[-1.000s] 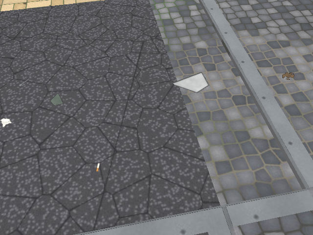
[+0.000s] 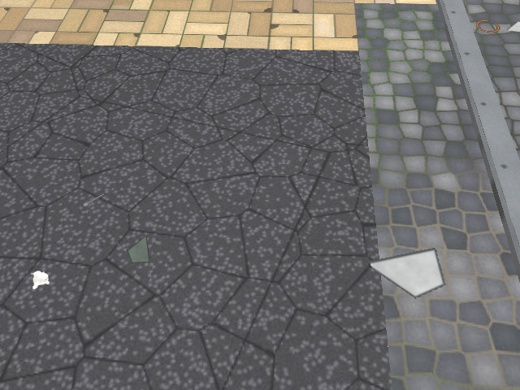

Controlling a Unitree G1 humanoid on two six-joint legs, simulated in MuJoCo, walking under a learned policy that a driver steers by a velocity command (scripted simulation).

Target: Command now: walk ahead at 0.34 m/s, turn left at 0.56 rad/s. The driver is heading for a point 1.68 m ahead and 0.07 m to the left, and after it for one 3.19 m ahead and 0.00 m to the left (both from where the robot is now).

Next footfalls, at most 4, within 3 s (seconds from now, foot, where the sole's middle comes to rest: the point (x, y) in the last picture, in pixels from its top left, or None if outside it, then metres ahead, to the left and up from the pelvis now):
0.18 left None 0.23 0.10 -0.82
0.76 right None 0.22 -0.09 -0.82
2.24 left None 0.41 0.18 -0.82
2.76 right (249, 289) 0.77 0.10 -0.82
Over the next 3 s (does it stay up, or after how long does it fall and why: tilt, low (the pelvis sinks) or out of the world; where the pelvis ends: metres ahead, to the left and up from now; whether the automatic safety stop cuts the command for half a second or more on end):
stays up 0.72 0.15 -0.04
